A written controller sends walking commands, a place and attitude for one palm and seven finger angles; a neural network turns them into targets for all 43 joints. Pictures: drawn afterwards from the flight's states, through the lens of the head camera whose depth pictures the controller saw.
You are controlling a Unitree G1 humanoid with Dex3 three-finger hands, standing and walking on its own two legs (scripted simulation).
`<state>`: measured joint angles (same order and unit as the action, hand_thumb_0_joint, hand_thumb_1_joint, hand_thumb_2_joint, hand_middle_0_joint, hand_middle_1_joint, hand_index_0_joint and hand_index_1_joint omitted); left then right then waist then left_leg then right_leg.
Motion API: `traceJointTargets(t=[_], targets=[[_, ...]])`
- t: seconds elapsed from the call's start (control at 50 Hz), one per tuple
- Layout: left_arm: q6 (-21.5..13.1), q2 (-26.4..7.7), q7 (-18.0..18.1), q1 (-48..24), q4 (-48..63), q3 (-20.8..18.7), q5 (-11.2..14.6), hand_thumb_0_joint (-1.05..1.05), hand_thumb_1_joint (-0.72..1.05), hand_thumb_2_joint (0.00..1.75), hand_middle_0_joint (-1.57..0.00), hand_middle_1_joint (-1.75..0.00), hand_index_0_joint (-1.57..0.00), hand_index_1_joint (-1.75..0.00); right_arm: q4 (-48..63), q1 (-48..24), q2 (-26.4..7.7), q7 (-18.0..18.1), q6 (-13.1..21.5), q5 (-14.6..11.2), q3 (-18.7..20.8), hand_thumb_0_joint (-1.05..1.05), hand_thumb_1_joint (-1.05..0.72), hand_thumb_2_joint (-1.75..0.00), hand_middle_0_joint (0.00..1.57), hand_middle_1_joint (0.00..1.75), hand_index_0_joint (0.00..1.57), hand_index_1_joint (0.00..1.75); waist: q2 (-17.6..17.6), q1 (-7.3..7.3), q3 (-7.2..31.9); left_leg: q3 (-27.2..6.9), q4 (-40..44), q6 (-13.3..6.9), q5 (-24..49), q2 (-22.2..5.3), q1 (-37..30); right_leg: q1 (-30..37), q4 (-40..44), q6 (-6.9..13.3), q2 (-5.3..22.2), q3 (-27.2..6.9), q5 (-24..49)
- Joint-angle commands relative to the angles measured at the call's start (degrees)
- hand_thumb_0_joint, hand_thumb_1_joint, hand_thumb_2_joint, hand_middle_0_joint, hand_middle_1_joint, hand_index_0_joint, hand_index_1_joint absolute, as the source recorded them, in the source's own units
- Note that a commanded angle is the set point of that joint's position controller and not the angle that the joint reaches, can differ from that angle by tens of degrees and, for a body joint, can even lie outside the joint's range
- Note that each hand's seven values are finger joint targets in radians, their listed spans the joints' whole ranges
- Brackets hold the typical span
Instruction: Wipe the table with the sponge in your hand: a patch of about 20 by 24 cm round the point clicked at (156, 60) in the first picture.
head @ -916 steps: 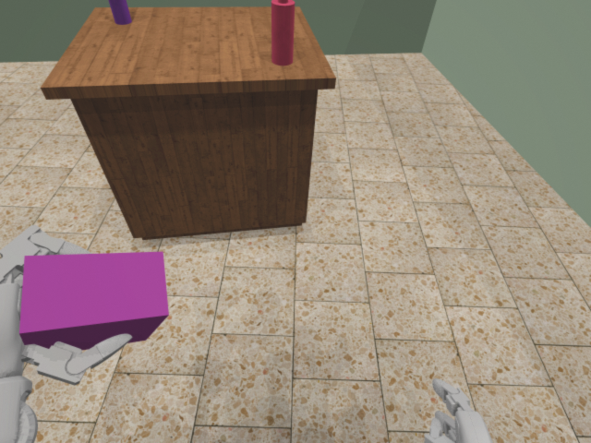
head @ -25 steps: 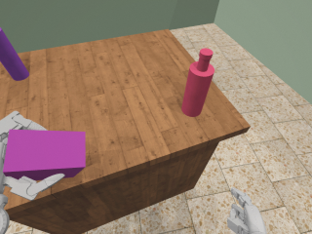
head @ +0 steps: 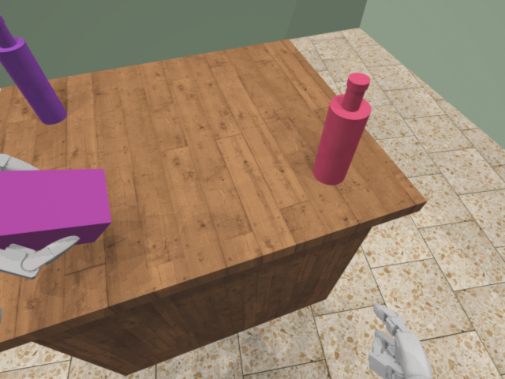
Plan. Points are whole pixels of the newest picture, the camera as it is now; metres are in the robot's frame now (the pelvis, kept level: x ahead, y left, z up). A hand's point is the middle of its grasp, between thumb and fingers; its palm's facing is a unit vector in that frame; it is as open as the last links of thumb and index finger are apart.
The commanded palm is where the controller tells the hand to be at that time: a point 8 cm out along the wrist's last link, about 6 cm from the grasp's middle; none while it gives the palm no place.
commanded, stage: come to a stop and stand still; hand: left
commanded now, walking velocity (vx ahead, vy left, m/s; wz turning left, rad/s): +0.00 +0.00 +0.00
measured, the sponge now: (64, 212) +0.27 +0.26 +0.16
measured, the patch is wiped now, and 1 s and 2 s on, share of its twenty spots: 0.00 0.00 0.00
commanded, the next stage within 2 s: look again from close up in 0.66 s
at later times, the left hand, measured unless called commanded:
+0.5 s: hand out of the picture +0.23 +0.33 +0.16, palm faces +0.38 -0.85 -0.36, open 10.4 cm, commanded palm +0.17 +0.36 +0.17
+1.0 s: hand out of the picture +0.20 +0.31 +0.15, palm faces +0.40 -0.84 -0.38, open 10.4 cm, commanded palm +0.14 +0.34 +0.17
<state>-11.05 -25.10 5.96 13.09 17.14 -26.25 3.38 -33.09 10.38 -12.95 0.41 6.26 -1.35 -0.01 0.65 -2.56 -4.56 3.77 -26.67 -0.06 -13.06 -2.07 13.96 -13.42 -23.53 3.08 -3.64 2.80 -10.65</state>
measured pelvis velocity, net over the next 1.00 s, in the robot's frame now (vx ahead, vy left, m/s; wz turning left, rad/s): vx -0.01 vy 0.06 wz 0.01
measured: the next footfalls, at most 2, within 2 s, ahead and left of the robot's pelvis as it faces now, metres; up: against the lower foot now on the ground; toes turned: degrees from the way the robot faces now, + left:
none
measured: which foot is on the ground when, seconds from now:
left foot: down 0.00-1.00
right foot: down 0.00-1.00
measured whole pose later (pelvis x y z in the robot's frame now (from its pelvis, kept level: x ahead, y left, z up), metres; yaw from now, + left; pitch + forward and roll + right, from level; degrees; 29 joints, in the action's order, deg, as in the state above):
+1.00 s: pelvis -0.01 +0.06 +0.00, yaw +1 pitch -2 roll -1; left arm -11.0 -20.1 6.0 23.4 23.5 -19.1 1.0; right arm -32.6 11.9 -12.0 1.4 5.6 -0.5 -1.1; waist -0.3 -1.4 -3.0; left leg 5.0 -24.3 -4.5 -11.6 2.7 11.4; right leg -10.4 -22.4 0.1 -0.3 2.4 -10.2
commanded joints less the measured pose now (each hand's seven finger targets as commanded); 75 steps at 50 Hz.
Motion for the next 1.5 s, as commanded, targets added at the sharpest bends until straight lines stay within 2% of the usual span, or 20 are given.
traceJointTargets(t=[0.0, 0.04, 0.06, 0.08, 0.16, 0.2, 0.28, 0.38, 0.46, 0.5, 0.54, 0.66, 0.76, 0.78, 0.86, 0.88, 0.96, 1.12, 1.28, 1.48], targets=[[-3.1, -3.2, -0.5, 10.6, 20.4, 4.0, -0.2, 0.0, 0.1, 1.3, -1.2, -1.6, -1.2, -1.6, 10.1, -4.4, -5.7, -0.4, 3.6, -0.2, 2.3, 0.0, -0.9, -0.9, 0.2, 0.3, 0.2, 0.3, -2.6, -0.26, 13.5, -3.3, 3.1, -2.5, 6.1, -2.4, -3.7, 6.8, 2.6, -5.2, 8.1, -6.4, 6.9], [-2.9, -6.6, -0.1, 9.2, 22.1, 0.5, -0.6, 0.0, 0.1, 1.3, -1.2, -1.6, -1.2, -1.6, 10.3, -4.8, -6.1, 0.2, 4.0, 0.4, 2.2, 0.0, -0.9, -0.9, 0.2, 0.3, 0.2, 0.3, -5.7, 0.23, 11.3, -4.0, 4.0, -1.8, 3.5, -1.8, -3.5, 4.0, 4.6, -3.4, 7.5, -6.9, 1.8], [-3.0, -11.1, 0.7, 8.7, 23.7, -4.1, -0.8, 0.0, 0.1, 1.3, -1.2, -1.6, -1.2, -1.6, 10.0, -6.5, -6.2, 0.6, 3.8, 0.4, 1.7, 0.0, -0.9, -0.9, 0.2, 0.3, 0.2, 0.3, -4.6, 0.23, 11.1, -4.4, 4.8, -1.6, 2.6, -2.2, -4.6, 2.5, 4.1, -2.6, 7.0, -6.4, 0.2], [-3.3, -9.3, 0.6, 8.4, 23.0, -3.8, -0.6, 0.0, 0.1, 1.3, -1.2, -1.6, -1.2, -1.6, 10.4, -5.6, -5.9, 1.1, 3.7, 0.8, 1.7, 0.0, -0.9, -0.9, 0.2, 0.3, 0.2, 0.3, -4.3, 0.77, 10.9, -5.5, 5.5, -1.9, 2.4, -2.4, -3.1, 3.5, 3.1, -2.1, 7.2, -5.3, 0.1], [-4.1, -11.8, 1.5, 2.5, 26.1, -6.4, -0.7, 0.0, 0.1, 1.3, -1.2, -1.6, -1.2, -1.6, 10.4, -6.2, -5.7, 1.9, 4.2, 0.6, 1.4, 0.0, -0.9, -0.9, 0.2, 0.3, 0.2, 0.3, 8.7, 0.7, 10.4, -7.7, 8.9, -1.9, 4.0, -4.4, -2.4, 5.0, -2.6, -1.9, 5.4, -3.8, 3.6], [-4.4, -9.5, 1.2, 0.8, 25.9, -3.9, -0.8, 0.0, 0.1, 1.3, -1.2, -1.6, -1.2, -1.6, 10.6, -4.5, -5.2, 1.8, 4.4, 0.8, 1.4, 0.0, -0.9, -0.9, 0.2, 0.3, 0.2, 0.3, 10.8, 0.77, 10.5, -8.5, 8.7, -1.9, 6.7, -5.3, -1.6, 6.8, -3.1, -1.8, 5.4, -2.5, 4.1], [-4.5, -4.0, 0.5, 2.1, 24.5, 1.7, -1.6, 0.0, 0.1, 1.3, -1.2, -1.6, -1.2, -1.6, 9.4, -3.1, -5.4, 0.6, 5.5, 0.9, 1.5, 0.0, -0.9, -0.9, 0.2, 0.3, 0.2, 0.3, 9.2, 1.31, 11.4, -8.8, 7.5, 0.0, 17.5, -6.1, -8.2, 2.5, -4.3, -1.7, 4.5, -1.2, -0.2], [-3.1, -1.7, 0.3, 6.0, 20.8, 3.8, -2.1, 0.0, 0.1, 1.3, -1.2, -1.6, -1.2, -1.6, 8.8, -2.1, -5.9, -0.7, 4.5, 1.1, 2.0, 0.0, -0.9, -0.9, 0.2, 0.3, 0.2, 0.3, 6.6, 1.81, 9.7, -10.6, 8.2, 2.6, 26.0, -7.7, -10.7, -2.7, -7.6, -1.9, 4.0, -1.1, -5.8], [-2.8, -6.3, 0.8, 4.2, 21.7, -1.1, -2.1, 0.0, 0.1, 1.3, -1.2, -1.6, -1.2, -1.6, 9.8, -4.3, -6.1, -0.3, 3.0, 0.7, 1.8, 0.0, -0.9, -0.9, 0.2, 0.3, 0.2, 0.3, 5.0, 1.33, 8.6, -8.9, 7.8, 4.6, 25.9, -6.6, -8.1, 0.6, -2.5, -1.4, 4.3, -0.8, -1.7], [-3.1, -6.3, 0.7, 4.3, 22.1, -1.2, -1.5, 0.0, 0.1, 1.3, -1.2, -1.6, -1.2, -1.6, 10.4, -3.7, -6.0, 0.1, 2.4, 0.8, 2.2, 0.0, -0.9, -0.9, 0.2, 0.3, 0.2, 0.3, 3.6, 1.4, 9.7, -9.4, 7.4, 5.7, 24.5, -5.9, -6.9, 4.0, -1.0, -1.0, 4.3, -0.8, 1.2], [-3.2, -6.9, 0.7, 5.2, 23.2, -2.0, -1.0, 0.0, 0.1, 1.3, -1.2, -1.6, -1.2, -1.6, 11.0, -4.2, -5.8, 0.5, 2.3, 0.6, 2.2, 0.0, -0.9, -0.9, 0.2, 0.3, 0.2, 0.3, 2.2, 1.26, 11.7, -8.1, 6.3, 5.3, 22.1, -5.1, -6.6, 6.4, -0.4, -0.8, 5.2, -1.5, 5.3], [-3.7, -5.9, 1.2, 6.1, 25.9, -0.3, -1.1, 0.0, 0.1, 1.3, -1.2, -1.6, -1.2, -1.6, 10.6, -5.6, -5.7, 1.0, 2.7, 0.4, 1.8, 0.0, -0.9, -0.9, 0.2, 0.3, 0.2, 0.3, 8.2, 1.3, 12.1, -8.3, 9.2, 4.9, 13.7, -4.9, -7.3, 5.2, -1.4, -1.3, 5.3, -2.2, 2.8], [-3.6, -5.5, 1.7, 5.9, 22.5, 0.2, -1.6, 0.0, 0.1, 1.3, -1.2, -1.6, -1.2, -1.6, 9.9, -4.9, -6.2, 1.3, 2.7, 0.3, 2.0, 0.0, -0.9, -0.9, 0.2, 0.3, 0.2, 0.3, 4.7, 1.28, 10.0, -9.3, 11.0, 3.7, 4.4, -4.9, -3.7, 6.2, 0.4, -1.4, 5.6, -3.2, 2.9], [-3.7, -3.6, 1.4, 6.0, 20.7, 2.0, -1.4, 0.0, 0.1, 1.3, -1.2, -1.6, -1.2, -1.6, 9.7, -4.3, -6.4, 1.4, 2.5, 0.8, 1.9, 0.0, -0.9, -0.9, 0.2, 0.3, 0.2, 0.3, 3.8, 1.36, 9.3, -9.9, 11.7, 3.5, 2.6, -4.6, -2.3, 6.4, 0.8, -1.5, 5.3, -3.0, 2.4], [-3.7, -5.9, 1.7, 4.5, 20.0, 0.0, -1.8, 0.0, 0.1, 1.3, -1.2, -1.6, -1.2, -1.6, 9.8, -5.1, -6.3, 1.8, 2.5, 0.2, 2.1, 0.0, -0.9, -0.9, 0.2, 0.3, 0.2, 0.3, 3.1, 1.34, 8.0, -9.3, 11.1, 2.4, -0.5, -3.9, -0.9, 6.4, 2.5, -1.4, 6.1, -4.5, 2.4], [-3.8, -3.8, 1.3, 5.3, 18.3, 2.0, -1.5, 0.0, 0.1, 1.3, -1.2, -1.6, -1.2, -1.6, 9.7, -4.7, -6.3, 1.8, 2.3, 0.7, 1.8, 0.0, -0.9, -0.9, 0.2, 0.3, 0.2, 0.3, 2.1, 1.32, 7.6, -9.2, 11.0, 1.5, -2.1, -3.5, 0.0, 6.3, 3.3, -1.5, 6.1, -4.5, 1.4], [-4.0, -6.0, 1.5, 4.0, 21.2, 0.6, -1.7, 0.0, 0.1, 1.3, -1.2, -1.6, -1.2, -1.6, 9.9, -5.5, -6.4, 1.9, 2.9, 0.3, 2.0, 0.0, -0.9, -0.9, 0.2, 0.3, 0.2, 0.3, 3.4, 1.41, 7.7, -9.1, 10.1, 0.8, -2.4, -3.1, -0.9, 5.0, 4.3, -1.1, 6.5, -5.9, 0.6], [-3.8, -5.2, 1.2, 7.4, 20.6, 0.9, -0.4, 0.0, 0.1, 1.3, -1.2, -1.6, -1.2, -1.6, 9.8, -4.4, -6.3, 2.1, 3.2, 0.5, 2.0, 0.0, -0.9, -0.9, 0.2, 0.3, 0.2, 0.3, 2.3, 1.57, 9.7, -8.2, 6.8, -0.8, 1.7, -2.0, -2.7, 4.5, 6.3, -0.8, 7.9, -7.9, 3.1], [-3.1, -4.8, 0.9, 5.3, 19.6, 1.6, 0.1, 0.0, 0.1, 1.3, -1.2, -1.6, -1.2, -1.6, 9.4, -4.7, -6.0, 2.5, 2.6, 0.6, 1.7, 0.0, -0.9, -0.9, 0.2, 0.3, 0.2, 0.3, 2.2, 1.64, 9.1, -9.1, 9.9, -0.4, 1.9, -4.3, -3.7, 3.4, 4.9, -1.8, 5.4, -5.4, 2.7], [-2.4, -5.7, 0.3, 6.9, 24.0, 0.7, 0.8, 0.0, 0.1, 1.3, -1.2, -1.6, -1.2, -1.6, 10.6, -4.5, -5.8, 1.7, 2.1, 0.7, 2.4, 0.0, -0.9, -0.9, 0.2, 0.3, 0.2, 0.3, 4.3, 1.67, 11.9, -8.0, 6.1, -0.7, 9.6, -5.8, -5.1, 4.6, 2.9, -1.6, 5.7, -4.7, 7.8]])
